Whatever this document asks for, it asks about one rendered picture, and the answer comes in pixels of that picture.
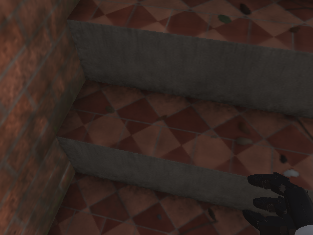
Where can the robot right hand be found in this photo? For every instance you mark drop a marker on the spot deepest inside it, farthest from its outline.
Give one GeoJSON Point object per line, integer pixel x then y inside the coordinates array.
{"type": "Point", "coordinates": [294, 211]}

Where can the right robot forearm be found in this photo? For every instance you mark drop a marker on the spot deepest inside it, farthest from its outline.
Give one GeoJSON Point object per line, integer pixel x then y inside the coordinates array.
{"type": "Point", "coordinates": [306, 230]}

